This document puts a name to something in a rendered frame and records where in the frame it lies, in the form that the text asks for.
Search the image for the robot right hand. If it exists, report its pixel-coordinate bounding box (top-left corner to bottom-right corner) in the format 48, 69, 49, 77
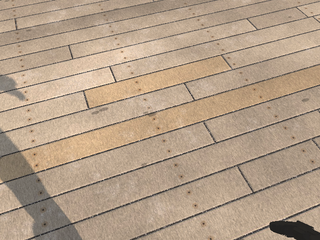
269, 220, 320, 240

